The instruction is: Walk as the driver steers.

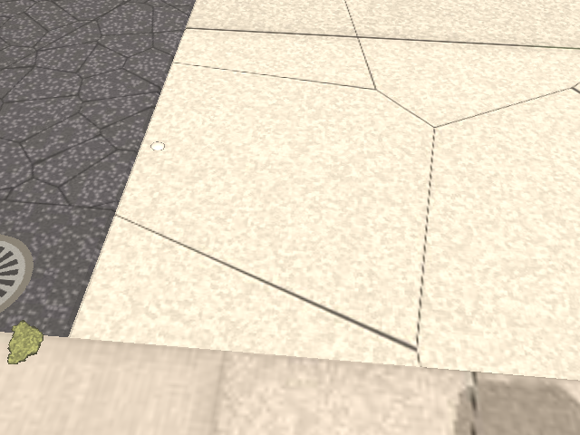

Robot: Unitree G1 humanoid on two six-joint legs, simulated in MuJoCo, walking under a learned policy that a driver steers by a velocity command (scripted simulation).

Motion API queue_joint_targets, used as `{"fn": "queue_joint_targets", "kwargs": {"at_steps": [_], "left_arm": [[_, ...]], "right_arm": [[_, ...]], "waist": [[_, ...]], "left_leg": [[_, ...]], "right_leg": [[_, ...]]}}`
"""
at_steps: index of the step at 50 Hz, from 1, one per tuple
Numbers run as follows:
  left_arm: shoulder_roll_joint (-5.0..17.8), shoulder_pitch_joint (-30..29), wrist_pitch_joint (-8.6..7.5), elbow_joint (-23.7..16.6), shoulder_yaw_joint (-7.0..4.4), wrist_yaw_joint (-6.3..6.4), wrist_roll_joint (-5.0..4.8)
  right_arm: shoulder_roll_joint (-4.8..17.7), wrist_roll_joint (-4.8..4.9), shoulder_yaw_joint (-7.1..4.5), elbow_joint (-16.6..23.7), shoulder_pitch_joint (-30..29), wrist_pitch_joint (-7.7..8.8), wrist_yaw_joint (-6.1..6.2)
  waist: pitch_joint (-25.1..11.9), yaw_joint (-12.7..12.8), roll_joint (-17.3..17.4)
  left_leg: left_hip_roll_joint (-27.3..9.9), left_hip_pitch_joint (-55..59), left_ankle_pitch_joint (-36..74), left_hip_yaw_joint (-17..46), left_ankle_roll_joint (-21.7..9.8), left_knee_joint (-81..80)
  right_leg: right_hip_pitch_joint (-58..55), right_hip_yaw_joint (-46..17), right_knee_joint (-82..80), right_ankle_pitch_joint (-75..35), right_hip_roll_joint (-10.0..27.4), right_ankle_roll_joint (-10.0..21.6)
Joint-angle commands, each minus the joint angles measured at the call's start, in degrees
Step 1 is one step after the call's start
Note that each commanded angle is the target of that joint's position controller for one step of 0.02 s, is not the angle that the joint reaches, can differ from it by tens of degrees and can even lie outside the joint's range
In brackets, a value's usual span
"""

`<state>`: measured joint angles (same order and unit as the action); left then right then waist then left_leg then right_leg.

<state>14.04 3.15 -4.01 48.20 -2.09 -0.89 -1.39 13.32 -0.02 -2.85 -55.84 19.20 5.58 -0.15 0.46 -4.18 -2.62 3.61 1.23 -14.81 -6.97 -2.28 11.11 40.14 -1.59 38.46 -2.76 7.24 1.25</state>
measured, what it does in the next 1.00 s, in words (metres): walks ahead, turning right: right foot, then left foot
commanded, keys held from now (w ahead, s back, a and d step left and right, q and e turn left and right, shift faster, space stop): w+e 0.48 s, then w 0.52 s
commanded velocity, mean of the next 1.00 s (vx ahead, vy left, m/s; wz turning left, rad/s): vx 0.50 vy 0.00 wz -0.36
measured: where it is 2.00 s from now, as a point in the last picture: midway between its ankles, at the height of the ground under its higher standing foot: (393, 216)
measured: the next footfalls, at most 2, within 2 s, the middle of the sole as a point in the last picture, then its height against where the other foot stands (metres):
right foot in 0.12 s outside the picture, level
left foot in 0.60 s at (281, 401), level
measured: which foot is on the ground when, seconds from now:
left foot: down 0.00-0.14, up 0.16-0.58, down 0.60-1.00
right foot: up 0.00-0.10, down 0.12-0.60, up 0.62-1.00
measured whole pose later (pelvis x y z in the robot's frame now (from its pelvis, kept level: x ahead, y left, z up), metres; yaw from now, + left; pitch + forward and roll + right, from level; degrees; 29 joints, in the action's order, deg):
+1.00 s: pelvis +0.56 -0.12 +0.00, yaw -22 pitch +3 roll +2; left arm 14.6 4.2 -4.0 38.8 -2.6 -1.1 -0.9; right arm 15.2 1.3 -3.3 -50.5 22.3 4.3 -0.5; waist -0.1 -6.1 -2.1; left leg 1.7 -2.9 -15.6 -0.6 -0.9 15.6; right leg 34.9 -1.9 34.5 2.3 4.2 0.5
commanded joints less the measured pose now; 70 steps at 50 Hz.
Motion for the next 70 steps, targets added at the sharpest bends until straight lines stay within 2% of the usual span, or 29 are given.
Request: {"fn": "queue_joint_targets", "kwargs": {"at_steps": [1, 4, 6, 7, 8, 9, 10, 11, 12, 15, 21, 27, 29, 30, 31, 32, 33, 35, 38, 44, 51, 54, 55, 56, 57, 58, 61, 64, 70], "left_arm": [[2.97, -8.02, -0.50, -6.03, -0.36, -1.17, -0.27], [5.46, -4.84, -0.21, -7.00, -1.59, -2.27, 0.20], [10.39, 10.91, 0.15, -3.17, -4.63, -1.96, 0.26], [16.33, 19.57, 0.58, -1.92, -6.56, -0.88, 0.68], [18.00, 18.32, 0.27, -3.15, -6.37, -1.09, 0.06], [13.72, 18.79, 0.40, -3.52, -5.20, -0.93, 0.64], [10.72, 16.40, 0.21, -3.97, -4.64, -0.57, 0.75], [9.80, 12.29, -0.13, -4.89, -4.34, -0.60, 0.69], [8.06, 9.17, -0.40, -5.85, -3.83, -0.58, 0.98], [7.92, 7.57, -0.62, -7.07, -3.70, -0.01, 1.09], [10.83, 12.69, 0.08, -6.85, -4.85, 1.69, 0.06], [9.46, 17.33, 0.90, -5.58, -4.55, 1.89, 0.21], [8.51, 17.01, 1.10, -5.74, -4.13, 1.91, 0.61], [6.48, 16.32, 0.84, -6.39, -3.35, 1.71, 0.90], [3.86, 19.38, 0.36, -7.44, -2.32, 1.74, 1.76], [2.98, 26.36, -0.37, -7.26, -1.84, 1.57, -0.23], [8.64, 22.37, -0.58, -6.61, -2.81, 1.61, -0.86], [9.19, 11.52, -0.52, -9.00, -2.99, 1.53, 0.37], [6.21, 11.87, -0.50, -9.58, -2.82, 1.11, 0.85], [2.65, 3.78, -0.65, -12.06, -1.12, 0.61, 1.10], [4.82, -3.97, -1.22, -14.99, -1.53, -0.86, 0.21], [9.23, 9.34, -1.33, -11.29, -3.89, -0.40, 0.99], [13.76, 20.09, -1.16, -9.65, -5.14, 0.20, 1.74], [17.59, 22.33, -0.73, -8.68, -5.73, -0.06, 1.82], [12.70, 22.67, -0.63, -8.77, -4.53, -0.21, 0.99], [10.67, 19.02, -0.73, -9.11, -3.69, -0.12, 0.79], [7.17, 11.07, -1.03, -9.75, -2.50, -0.55, 2.02], [7.75, 10.83, -2.04, -8.45, -2.85, -0.55, 1.37], [10.12, 14.91, -1.54, -5.22, -3.48, 0.61, 0.91]], "right_arm": [[9.04, 0.43, -2.04, 1.55, 1.49, -0.36, 0.54], [11.10, 0.61, -2.80, 2.53, -0.83, -1.71, 1.25], [10.94, 0.37, -2.72, 3.94, -2.05, -2.69, 2.10], [8.81, -0.63, -1.88, 6.20, -0.55, -2.13, 2.31], [2.80, -1.14, 0.30, 7.78, 2.58, 0.02, 1.14], [7.83, 0.77, -0.89, 8.55, -1.77, 2.30, 0.02], [8.94, 2.15, -0.99, 9.94, -6.02, 3.41, -0.30], [8.48, 1.40, -0.96, 10.37, -7.66, 3.78, 0.16], [9.41, 0.14, -1.71, 10.35, -8.21, 3.30, 0.75], [7.75, -0.59, -1.95, 11.76, -7.13, 1.07, 1.13], [4.83, -0.65, -0.72, 15.81, -19.00, 0.58, 0.77], [7.79, 0.31, -1.41, 17.71, -21.96, 1.97, -0.79], [8.71, -0.13, -2.09, 16.22, -16.34, 2.62, -0.86], [10.85, -0.94, -2.91, 15.12, -9.72, 2.95, -0.60], [15.18, -1.48, -3.97, 14.14, -0.78, 2.95, -0.43], [17.45, -0.58, -5.00, 10.80, 4.40, 1.97, -1.03], [12.05, 0.90, -3.72, 11.87, 2.95, 1.74, -1.08], [8.56, 0.03, -2.27, 13.10, -3.34, 0.92, -0.80], [6.28, -0.54, -1.35, 12.65, -5.84, 0.85, -0.87], [10.70, 0.77, -2.49, 10.62, -2.57, 0.23, -0.08], [12.40, 1.73, -2.79, 7.76, 2.52, -1.29, -0.04], [11.59, 1.55, -2.34, 7.75, 1.48, -1.93, 0.31], [8.46, -0.01, -0.99, 9.52, 1.03, -1.67, 0.43], [3.27, 0.28, 0.59, 10.50, 7.04, -0.37, 0.28], [8.89, 1.31, -0.68, 9.78, 4.53, 0.49, -0.04], [10.89, 2.04, -1.25, 11.25, -0.32, 0.95, -0.33], [9.17, 0.58, -1.42, 11.71, -3.54, 0.11, -0.07], [6.81, 0.39, -1.03, 11.72, -3.36, -1.50, 0.11], [4.90, 0.25, -0.11, 14.53, -14.56, -1.14, -0.55]], "waist": [[2.59, -0.24, 5.38], [-0.24, 3.28, 7.83], [-8.29, 11.00, 6.49], [-14.95, 12.53, -2.22], [-22.04, 8.30, -13.25], [-22.08, 10.91, -7.90], [-14.68, 10.80, -5.38], [-9.28, 8.10, 1.28], [-6.65, 5.87, 2.60], [-4.11, 2.54, 1.07], [-1.89, 6.49, -1.09], [-1.95, 7.63, -3.43], [-3.62, 4.48, -4.33], [-8.63, 1.35, -3.17], [-16.88, -0.33, 5.95], [-20.31, 1.58, 23.92], [-13.85, -0.40, 15.10], [-3.28, -0.05, 5.68], [-1.39, 3.55, 8.40], [-0.89, 1.88, 7.21], [1.38, 0.22, 8.06], [-6.17, 7.57, 6.47], [-14.86, 11.59, -0.47], [-20.08, 8.52, -15.71], [-18.23, 10.43, -10.21], [-10.94, 9.94, -6.83], [-3.65, 4.86, -2.07], [-2.38, 2.97, -2.15], [0.85, 6.02, -0.50]], "left_leg": [[-17.51, 2.29, 23.69, 3.16, -6.79, -0.81], [-18.85, 6.28, 44.47, 0.68, -4.40, 8.58], [-15.60, -0.77, 50.32, -2.71, -1.28, 29.40], [-11.25, -18.89, 30.52, -4.08, 1.50, 49.75], [0.96, -39.59, -15.66, 4.48, 4.37, 67.99], [-2.75, -46.23, -14.74, 13.58, 2.71, 71.43], [-5.27, -48.90, -10.89, 12.49, 1.54, 70.22], [-7.79, -46.82, -6.79, 12.00, 1.37, 64.69], [-9.53, -42.52, -5.26, 11.78, 1.68, 59.73], [-10.41, -36.64, -4.30, 11.38, 3.50, 51.67], [-5.88, -31.94, 16.93, 9.55, 5.60, 26.19], [-4.41, -28.37, 14.53, 10.57, 3.26, 17.11], [-3.45, -20.42, 12.35, 8.51, 0.59, 13.72], [-7.41, -9.80, 12.87, 11.77, -2.33, 15.16], [-17.99, 7.39, 14.47, 24.92, -7.85, 16.96], [-27.08, 18.92, -0.39, 49.89, -16.37, 8.83], [-25.75, 15.58, -13.94, 50.76, -14.53, 6.04], [-21.00, 1.29, -6.47, 35.97, -11.12, 4.22], [-16.36, -8.24, 6.10, 26.53, -10.34, 0.82], [-14.63, -10.98, 16.38, 15.88, -10.02, -2.01], [-17.55, -4.92, 15.74, 15.47, -7.54, 1.98], [-13.61, -7.13, 31.15, 10.91, -4.19, 18.38], [-10.04, -17.95, 18.47, 7.50, -1.62, 36.54], [-1.21, -39.03, -15.31, 7.10, 1.48, 54.61], [-3.89, -45.97, -18.00, 12.86, 1.22, 61.82], [-6.51, -49.10, -12.85, 12.02, 0.65, 62.77], [-11.27, -41.49, -3.02, 11.08, 1.13, 55.41], [-11.69, -39.35, 0.72, 10.52, 2.35, 50.21], [-10.20, -38.71, 17.81, 8.98, 3.07, 29.95]], "right_leg": [[0.10, 1.48, -3.65, 1.06, -1.69, 1.55], [-6.27, 5.24, -4.34, 10.14, -5.55, 4.40], [-27.97, 5.90, -7.47, 8.08, -9.44, 7.69], [-47.34, -13.03, -7.93, 7.66, 1.82, 13.10], [-62.76, -44.47, -17.97, 13.83, 13.14, 23.49], [-63.72, -42.41, -20.27, 17.58, 11.28, 20.88], [-57.19, -33.09, -19.94, 14.66, 8.95, 18.49], [-47.32, -26.70, -20.77, 8.69, 6.52, 16.88], [-39.47, -22.50, -21.67, 2.37, 5.04, 16.04], [-28.64, -18.60, -24.79, -3.15, 2.93, 16.62], [-23.13, -12.17, -24.49, 1.43, -2.43, 12.38], [-31.40, -19.38, -17.28, 7.42, 1.31, 10.51], [-32.41, -19.28, -11.80, 1.11, -0.31, 8.87], [-29.69, -16.56, -2.84, -1.66, -3.06, 7.01], [-18.75, -11.08, 14.19, 11.57, -8.54, 4.17], [-0.81, -6.81, 29.77, 36.33, -13.40, 0.96], [6.10, -9.68, 35.45, 34.86, -9.84, 0.94], [6.11, -6.00, 34.08, 25.46, -5.63, 1.03], [-0.54, -3.89, 25.61, 20.95, -2.06, 0.65], [-4.30, -0.06, 4.99, 7.97, -1.85, -1.21], [-9.12, 1.13, -7.70, 6.46, -4.59, 0.75], [-29.80, 2.86, -11.46, 7.20, -6.56, 4.45], [-46.40, -9.43, -9.79, 4.24, 4.47, 8.60], [-60.92, -34.84, -16.81, 15.36, 15.46, 17.18], [-59.71, -38.82, -19.99, 22.99, 14.75, 16.78], [-53.40, -30.78, -20.55, 20.90, 12.82, 14.70], [-35.62, -17.83, -25.06, 7.40, 6.99, 12.71], [-30.80, -12.50, -28.79, 2.44, 5.97, 13.56], [-30.78, -4.30, -30.76, 0.95, 3.46, 11.13]]}}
